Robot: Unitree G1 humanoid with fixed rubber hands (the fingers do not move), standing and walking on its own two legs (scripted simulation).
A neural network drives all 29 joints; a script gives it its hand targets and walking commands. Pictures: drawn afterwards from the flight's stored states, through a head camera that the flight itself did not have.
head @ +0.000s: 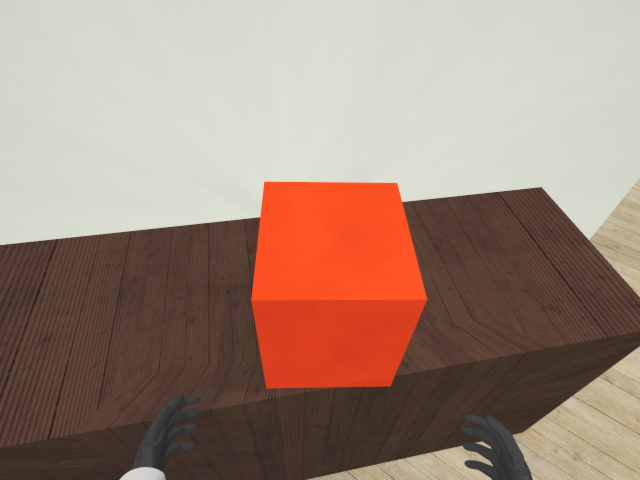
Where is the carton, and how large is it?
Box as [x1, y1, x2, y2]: [251, 182, 426, 387]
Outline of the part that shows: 264,182 251,301 266,387 390,385 426,300 397,184 351,182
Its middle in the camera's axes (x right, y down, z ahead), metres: +0.01 +0.08 +0.60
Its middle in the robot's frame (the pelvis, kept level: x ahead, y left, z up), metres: +0.39 +0.01 -0.02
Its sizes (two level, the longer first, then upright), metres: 0.210 0.200 0.250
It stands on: a pedestal, 0.64 m high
